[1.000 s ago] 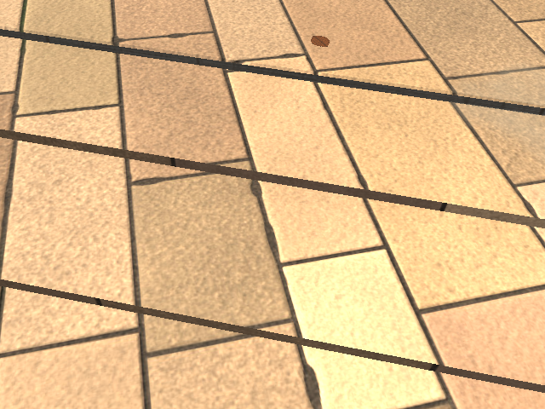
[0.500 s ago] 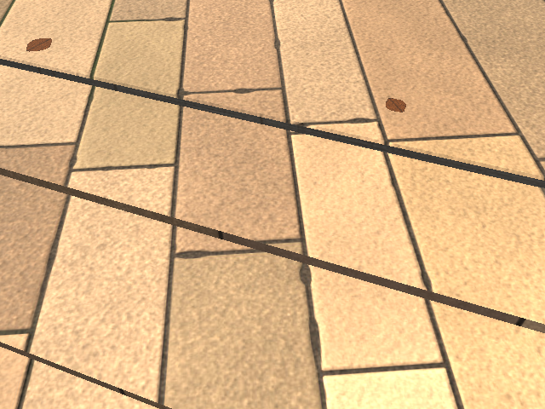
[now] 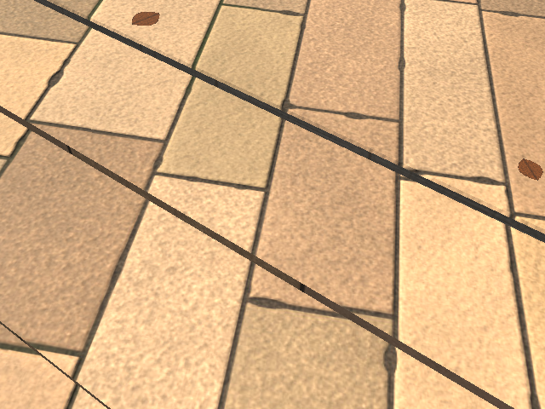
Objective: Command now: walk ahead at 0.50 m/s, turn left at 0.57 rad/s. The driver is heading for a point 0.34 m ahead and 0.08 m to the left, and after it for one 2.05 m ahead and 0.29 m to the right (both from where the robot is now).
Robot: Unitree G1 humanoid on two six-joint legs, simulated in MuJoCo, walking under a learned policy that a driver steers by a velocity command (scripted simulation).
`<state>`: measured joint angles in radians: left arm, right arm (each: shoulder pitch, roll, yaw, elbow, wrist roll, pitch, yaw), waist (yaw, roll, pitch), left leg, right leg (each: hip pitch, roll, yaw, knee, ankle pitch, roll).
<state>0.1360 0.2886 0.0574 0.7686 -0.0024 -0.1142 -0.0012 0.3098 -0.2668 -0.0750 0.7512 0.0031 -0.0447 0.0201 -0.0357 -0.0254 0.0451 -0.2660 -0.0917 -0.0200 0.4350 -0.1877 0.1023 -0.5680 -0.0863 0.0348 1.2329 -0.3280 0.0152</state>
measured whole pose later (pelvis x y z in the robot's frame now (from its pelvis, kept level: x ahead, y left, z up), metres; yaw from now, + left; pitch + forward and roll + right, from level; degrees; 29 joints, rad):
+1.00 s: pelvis +0.49 +0.08 +0.04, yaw +5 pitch +1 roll +1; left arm 0.14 0.29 0.07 0.75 -0.02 -0.03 -0.03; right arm 0.39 -0.24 -0.06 0.80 -0.02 -0.09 -0.01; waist -0.08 -0.05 0.00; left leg 0.01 -0.01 0.19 0.24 -0.27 0.02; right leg -0.72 -0.08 0.05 0.90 -0.02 0.01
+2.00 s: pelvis +0.92 +0.00 +0.04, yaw -27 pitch +1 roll +1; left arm 0.25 0.28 0.08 0.64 -0.02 0.01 -0.02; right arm 0.23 -0.28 -0.06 0.85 0.01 -0.06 0.00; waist 0.05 0.02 -0.01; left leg -0.26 0.11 0.05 1.02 -0.56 -0.01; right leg -0.41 0.00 -0.10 0.79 -0.37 -0.09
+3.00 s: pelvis +1.34 -0.28 +0.12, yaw -25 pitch +0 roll +1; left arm 0.48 0.20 0.03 0.96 0.02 -0.09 0.00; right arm 0.07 -0.25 -0.05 0.78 0.03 -0.06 0.02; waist 0.08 0.05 -0.03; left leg -0.69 0.02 -0.10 1.17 -0.15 0.04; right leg -0.16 0.00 -0.11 0.45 -0.30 -0.04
